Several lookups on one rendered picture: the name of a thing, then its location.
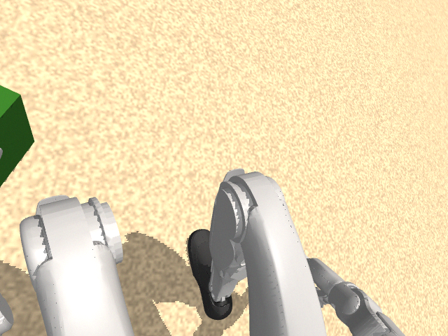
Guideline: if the left robot arm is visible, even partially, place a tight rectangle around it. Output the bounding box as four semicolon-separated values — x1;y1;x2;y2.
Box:
0;294;14;336

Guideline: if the carton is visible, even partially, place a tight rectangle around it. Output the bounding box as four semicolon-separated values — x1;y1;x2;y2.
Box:
0;85;34;187

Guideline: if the right robot foot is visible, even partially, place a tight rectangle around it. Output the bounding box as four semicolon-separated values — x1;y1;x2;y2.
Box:
188;229;232;320

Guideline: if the right robot arm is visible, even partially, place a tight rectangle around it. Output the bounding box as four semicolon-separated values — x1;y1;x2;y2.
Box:
328;281;405;336

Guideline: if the right robot hand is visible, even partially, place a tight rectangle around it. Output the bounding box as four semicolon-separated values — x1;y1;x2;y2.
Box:
306;256;344;308

